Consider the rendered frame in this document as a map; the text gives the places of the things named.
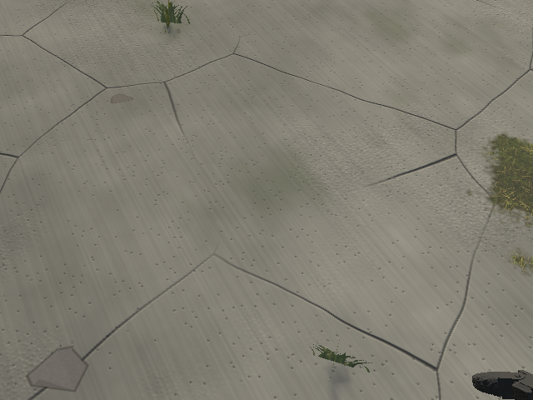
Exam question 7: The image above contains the right robot hand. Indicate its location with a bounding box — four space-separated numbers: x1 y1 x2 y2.
472 370 533 400

